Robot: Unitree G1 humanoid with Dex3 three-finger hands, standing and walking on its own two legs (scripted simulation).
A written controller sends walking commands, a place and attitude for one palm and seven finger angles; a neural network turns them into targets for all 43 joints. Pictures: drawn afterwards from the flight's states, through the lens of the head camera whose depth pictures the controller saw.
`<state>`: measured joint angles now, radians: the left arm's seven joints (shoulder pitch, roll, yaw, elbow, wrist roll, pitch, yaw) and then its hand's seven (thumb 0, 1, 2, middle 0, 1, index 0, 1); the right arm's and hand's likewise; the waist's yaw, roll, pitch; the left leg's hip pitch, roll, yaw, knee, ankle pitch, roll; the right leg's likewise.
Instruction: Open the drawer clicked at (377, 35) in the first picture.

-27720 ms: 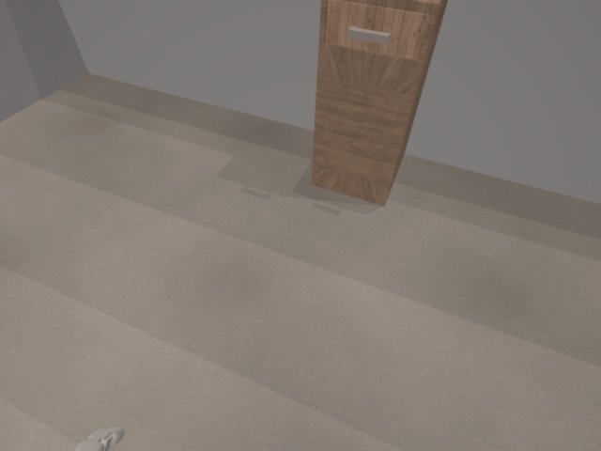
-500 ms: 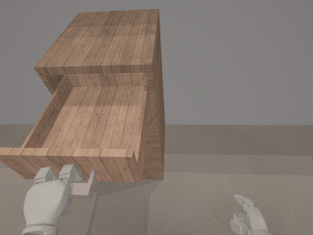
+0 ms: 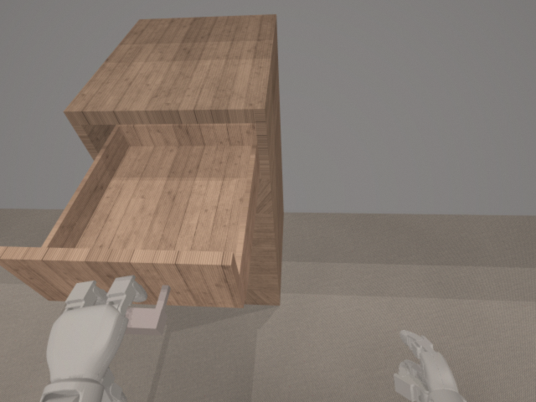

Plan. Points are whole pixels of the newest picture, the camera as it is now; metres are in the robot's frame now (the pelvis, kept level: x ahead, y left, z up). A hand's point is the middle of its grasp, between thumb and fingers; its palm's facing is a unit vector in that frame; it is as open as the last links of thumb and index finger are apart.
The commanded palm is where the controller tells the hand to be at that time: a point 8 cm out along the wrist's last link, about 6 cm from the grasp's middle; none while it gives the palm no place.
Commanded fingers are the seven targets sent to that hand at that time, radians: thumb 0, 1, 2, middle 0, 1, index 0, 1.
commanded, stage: lift the hand off the handle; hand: left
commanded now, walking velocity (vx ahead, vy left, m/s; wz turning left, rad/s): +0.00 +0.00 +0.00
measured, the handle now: (120, 305) +0.23 +0.25 +0.03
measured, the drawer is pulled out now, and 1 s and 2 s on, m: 0.30 0.30 0.30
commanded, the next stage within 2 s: draw the hand back to the body in 1.48 s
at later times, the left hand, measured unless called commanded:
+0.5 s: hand (102, 334) +0.19 +0.26 +0.04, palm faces +0.02 -0.09 -1.00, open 13.1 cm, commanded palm +0.17 +0.26 +0.11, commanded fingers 0.00 -0.50 0.30 -0.30 -1.20 -0.30 -1.20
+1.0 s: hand (80, 303) +0.20 +0.25 +0.12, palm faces +0.12 -0.12 -0.98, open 13.2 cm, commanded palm +0.17 +0.25 +0.19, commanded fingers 0.00 -0.50 0.30 -0.30 -1.20 -0.30 -1.20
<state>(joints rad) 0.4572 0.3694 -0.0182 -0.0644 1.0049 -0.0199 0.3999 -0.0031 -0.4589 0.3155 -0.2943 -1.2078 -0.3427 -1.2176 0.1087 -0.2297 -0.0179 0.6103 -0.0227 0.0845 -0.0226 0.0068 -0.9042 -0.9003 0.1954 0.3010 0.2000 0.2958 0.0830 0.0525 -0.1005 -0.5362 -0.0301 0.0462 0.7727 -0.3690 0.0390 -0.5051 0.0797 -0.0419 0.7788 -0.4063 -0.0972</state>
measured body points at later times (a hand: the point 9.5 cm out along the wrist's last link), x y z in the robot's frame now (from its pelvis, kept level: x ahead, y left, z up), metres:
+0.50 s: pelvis +0.00 +0.01 +0.01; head +0.01 -0.02 +0.46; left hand +0.18 +0.26 +0.09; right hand +0.21 -0.20 -0.09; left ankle +0.01 +0.10 -0.71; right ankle -0.01 -0.06 -0.71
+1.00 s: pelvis +0.00 +0.03 +0.02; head +0.00 -0.02 +0.47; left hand +0.18 +0.26 +0.17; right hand +0.23 -0.16 -0.07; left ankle +0.01 +0.10 -0.71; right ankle -0.01 -0.06 -0.71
